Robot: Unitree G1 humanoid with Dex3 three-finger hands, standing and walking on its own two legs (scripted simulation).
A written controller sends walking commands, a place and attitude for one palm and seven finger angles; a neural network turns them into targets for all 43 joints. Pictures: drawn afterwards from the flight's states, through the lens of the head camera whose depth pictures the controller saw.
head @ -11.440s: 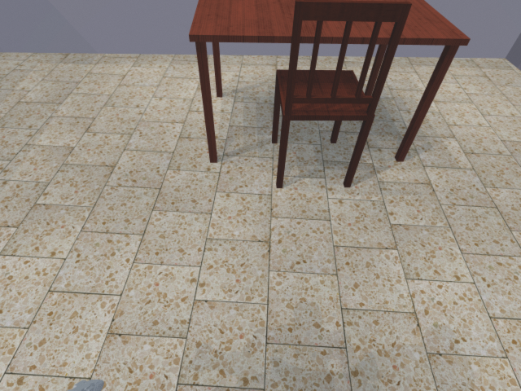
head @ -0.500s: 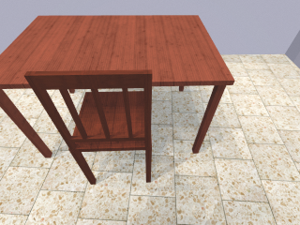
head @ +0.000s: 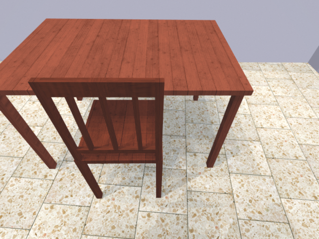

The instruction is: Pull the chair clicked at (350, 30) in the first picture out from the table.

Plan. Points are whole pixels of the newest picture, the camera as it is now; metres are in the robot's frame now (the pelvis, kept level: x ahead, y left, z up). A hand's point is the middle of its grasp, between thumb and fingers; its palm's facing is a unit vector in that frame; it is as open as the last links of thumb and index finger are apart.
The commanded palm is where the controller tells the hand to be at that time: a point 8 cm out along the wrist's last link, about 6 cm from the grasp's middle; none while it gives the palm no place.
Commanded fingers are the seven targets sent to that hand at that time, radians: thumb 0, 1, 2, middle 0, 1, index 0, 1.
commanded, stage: shuffle to correct the standing spot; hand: left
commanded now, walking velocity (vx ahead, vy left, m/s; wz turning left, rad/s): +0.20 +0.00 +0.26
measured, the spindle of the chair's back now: (109, 125) +0.51 +0.21 -0.07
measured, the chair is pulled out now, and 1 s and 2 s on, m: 0.00 0.00 0.00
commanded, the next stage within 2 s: come to a stop and stand still in 0.16 s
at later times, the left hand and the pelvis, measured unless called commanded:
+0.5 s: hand out of the picture +0.16 +0.20 -0.18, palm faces +0.09 -0.96 -0.26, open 7.2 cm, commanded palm none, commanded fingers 0.00 0.90 0.90 -0.20 -0.30 -0.20 -0.30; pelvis +0.10 +0.00 -0.01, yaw +5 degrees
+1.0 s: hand out of the picture +0.06 +0.22 -0.18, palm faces +0.08 -0.98 -0.19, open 7.3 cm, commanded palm none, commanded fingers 0.00 0.90 0.90 -0.20 -0.30 -0.20 -0.30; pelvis +0.07 +0.04 +0.00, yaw +3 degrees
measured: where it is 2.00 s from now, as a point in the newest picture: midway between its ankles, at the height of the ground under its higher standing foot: outside the picture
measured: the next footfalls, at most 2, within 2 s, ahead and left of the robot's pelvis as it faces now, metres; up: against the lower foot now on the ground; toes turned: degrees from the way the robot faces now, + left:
right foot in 0.46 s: +0.20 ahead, -0.13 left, +0.00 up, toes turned +0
left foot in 0.70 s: +0.12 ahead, +0.13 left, +0.00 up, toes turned +7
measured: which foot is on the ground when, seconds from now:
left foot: down 0.00-0.48, up 0.50-0.68, down 0.70-1.00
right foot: down 0.00-0.18, up 0.20-0.44, down 0.46-0.72, up 0.74-1.00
